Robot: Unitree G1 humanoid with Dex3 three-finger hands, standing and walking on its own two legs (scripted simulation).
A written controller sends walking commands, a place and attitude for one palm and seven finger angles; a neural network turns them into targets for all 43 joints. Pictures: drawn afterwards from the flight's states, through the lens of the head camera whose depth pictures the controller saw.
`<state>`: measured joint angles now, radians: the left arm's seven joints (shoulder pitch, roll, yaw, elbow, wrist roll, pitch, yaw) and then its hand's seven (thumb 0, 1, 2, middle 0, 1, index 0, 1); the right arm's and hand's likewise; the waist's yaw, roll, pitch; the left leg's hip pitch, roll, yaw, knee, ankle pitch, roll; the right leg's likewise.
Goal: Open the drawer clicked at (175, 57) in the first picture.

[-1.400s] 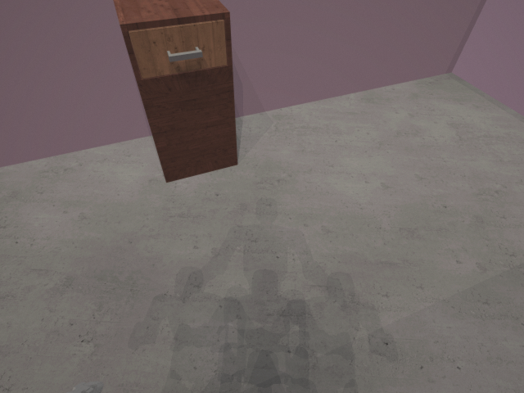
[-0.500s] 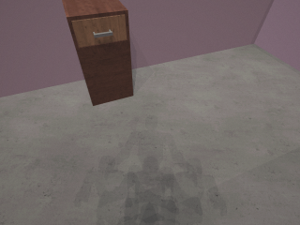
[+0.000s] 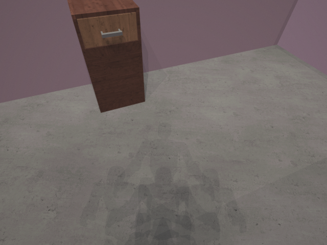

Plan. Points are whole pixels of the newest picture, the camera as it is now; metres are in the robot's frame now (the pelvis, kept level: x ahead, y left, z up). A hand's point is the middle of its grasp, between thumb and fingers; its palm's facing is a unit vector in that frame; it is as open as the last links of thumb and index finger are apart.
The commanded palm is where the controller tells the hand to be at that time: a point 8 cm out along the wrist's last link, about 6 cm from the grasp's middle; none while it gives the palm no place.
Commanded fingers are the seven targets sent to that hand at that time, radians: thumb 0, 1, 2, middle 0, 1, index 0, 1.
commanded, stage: look at it before walking up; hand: left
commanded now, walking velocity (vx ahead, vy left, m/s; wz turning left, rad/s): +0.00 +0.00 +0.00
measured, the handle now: (111, 32) +1.31 +0.41 -0.09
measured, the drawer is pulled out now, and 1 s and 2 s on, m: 0.00 0.00 0.00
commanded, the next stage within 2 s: walk to a spot facing it in 0.04 s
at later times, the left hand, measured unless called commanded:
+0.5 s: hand out of the picture +0.05 +0.18 -0.20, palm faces -0.04 -0.98 -0.18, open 7.4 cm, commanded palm none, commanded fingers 0.00 0.90 0.90 -0.20 -0.30 -0.20 -0.30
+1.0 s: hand (117, 172) +0.38 +0.19 -0.18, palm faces -0.23 -0.96 -0.16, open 7.4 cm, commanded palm none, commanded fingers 0.00 0.90 0.90 -0.20 -0.30 -0.20 -0.30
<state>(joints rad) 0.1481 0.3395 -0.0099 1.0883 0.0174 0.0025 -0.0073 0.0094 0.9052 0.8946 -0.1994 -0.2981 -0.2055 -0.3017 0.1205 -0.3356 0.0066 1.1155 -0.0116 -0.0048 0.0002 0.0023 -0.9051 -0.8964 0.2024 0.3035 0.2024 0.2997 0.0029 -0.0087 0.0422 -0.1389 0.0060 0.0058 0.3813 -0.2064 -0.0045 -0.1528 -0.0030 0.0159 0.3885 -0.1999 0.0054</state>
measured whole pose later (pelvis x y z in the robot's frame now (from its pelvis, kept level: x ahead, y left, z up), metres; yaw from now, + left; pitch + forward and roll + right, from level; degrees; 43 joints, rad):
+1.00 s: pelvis +0.26 +0.02 -0.01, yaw -15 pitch +0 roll -2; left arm 0.16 0.21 0.07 0.98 0.04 0.01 -0.03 0.01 0.91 0.90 -0.19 -0.30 -0.20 -0.30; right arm 0.43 -0.12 -0.01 1.12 -0.03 -0.08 -0.04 0.00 -0.92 -0.90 0.20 0.30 0.20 0.30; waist 0.00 -0.02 0.07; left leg 0.10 0.04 0.26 0.31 -0.40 0.02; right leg -0.62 -0.06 -0.11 0.90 -0.16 -0.03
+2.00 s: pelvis +0.66 -0.10 -0.02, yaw -36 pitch -1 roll +1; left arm 0.13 0.21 0.09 0.93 0.04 0.01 -0.03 0.01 0.91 0.90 -0.19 -0.30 -0.20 -0.30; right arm 0.32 -0.19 -0.06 1.05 -0.03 -0.02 -0.02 0.00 -0.92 -0.90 0.20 0.30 0.20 0.30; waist -0.04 0.00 0.10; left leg -0.11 0.18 0.36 0.60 -0.43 -0.06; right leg -0.42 -0.08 -0.14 0.63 -0.15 0.01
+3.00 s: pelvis +0.68 -0.17 -0.01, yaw -2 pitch -2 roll +2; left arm 0.20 0.18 0.03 0.87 0.03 0.03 0.02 0.01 0.91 0.89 -0.20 -0.30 -0.20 -0.30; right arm 0.18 -0.29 -0.10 0.92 -0.03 0.08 0.03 0.00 -0.91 -0.90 0.20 0.30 0.20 0.30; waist -0.03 0.04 0.07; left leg -0.53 0.00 0.00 1.16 -0.37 -0.07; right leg -0.21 -0.09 -0.15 0.53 -0.29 -0.01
